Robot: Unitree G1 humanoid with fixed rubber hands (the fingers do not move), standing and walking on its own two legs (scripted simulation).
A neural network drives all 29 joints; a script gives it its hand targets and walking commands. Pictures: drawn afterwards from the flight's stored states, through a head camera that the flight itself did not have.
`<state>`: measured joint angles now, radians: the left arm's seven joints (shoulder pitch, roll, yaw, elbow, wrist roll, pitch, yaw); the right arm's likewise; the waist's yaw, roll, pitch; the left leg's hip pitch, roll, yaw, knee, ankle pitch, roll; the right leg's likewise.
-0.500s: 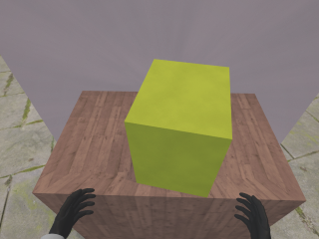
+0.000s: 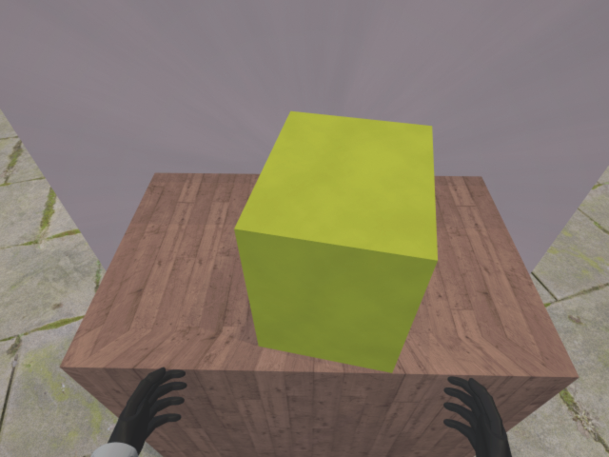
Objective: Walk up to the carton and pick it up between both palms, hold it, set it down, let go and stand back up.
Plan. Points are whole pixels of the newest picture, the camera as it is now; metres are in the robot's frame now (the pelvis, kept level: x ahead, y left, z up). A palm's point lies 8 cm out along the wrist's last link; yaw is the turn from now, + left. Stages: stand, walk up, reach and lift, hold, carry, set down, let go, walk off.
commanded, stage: set down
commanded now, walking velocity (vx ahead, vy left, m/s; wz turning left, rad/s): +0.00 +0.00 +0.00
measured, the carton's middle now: (341, 241) +0.43 -0.02 +0.03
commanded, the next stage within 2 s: let go in 1.02 s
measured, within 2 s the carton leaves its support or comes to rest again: neither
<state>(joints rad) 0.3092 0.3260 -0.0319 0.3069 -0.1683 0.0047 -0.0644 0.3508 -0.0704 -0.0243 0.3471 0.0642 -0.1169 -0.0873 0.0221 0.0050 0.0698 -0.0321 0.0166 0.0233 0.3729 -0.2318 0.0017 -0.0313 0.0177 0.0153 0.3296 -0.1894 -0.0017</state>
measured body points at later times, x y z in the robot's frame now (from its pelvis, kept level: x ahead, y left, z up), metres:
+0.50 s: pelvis +0.00 -0.01 +0.00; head +0.00 +0.00 +0.45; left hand +0.16 +0.24 -0.07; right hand +0.16 -0.22 -0.07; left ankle -0.01 +0.11 -0.75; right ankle +0.00 -0.12 -0.75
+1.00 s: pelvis +0.01 -0.01 +0.00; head +0.01 -0.01 +0.45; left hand +0.17 +0.23 -0.08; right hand +0.17 -0.23 -0.09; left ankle -0.01 +0.11 -0.75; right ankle +0.00 -0.12 -0.75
